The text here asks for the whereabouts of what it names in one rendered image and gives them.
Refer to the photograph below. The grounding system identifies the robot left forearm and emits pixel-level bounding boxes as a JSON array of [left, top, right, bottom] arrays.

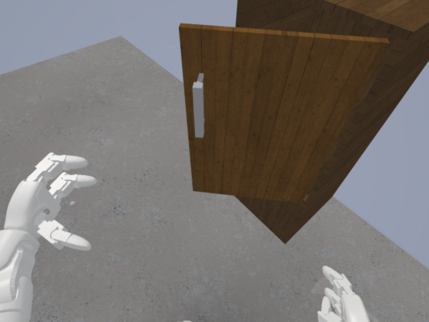
[[0, 229, 40, 322]]

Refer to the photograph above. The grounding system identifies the handle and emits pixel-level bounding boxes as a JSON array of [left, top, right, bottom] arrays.
[[192, 73, 204, 138]]

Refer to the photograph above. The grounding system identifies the robot left hand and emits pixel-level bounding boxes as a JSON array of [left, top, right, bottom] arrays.
[[4, 152, 97, 251]]

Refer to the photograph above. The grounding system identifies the cupboard door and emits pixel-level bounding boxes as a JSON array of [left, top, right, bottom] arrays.
[[179, 23, 390, 203]]

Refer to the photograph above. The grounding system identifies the robot right hand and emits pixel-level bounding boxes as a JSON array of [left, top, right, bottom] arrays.
[[318, 266, 370, 322]]

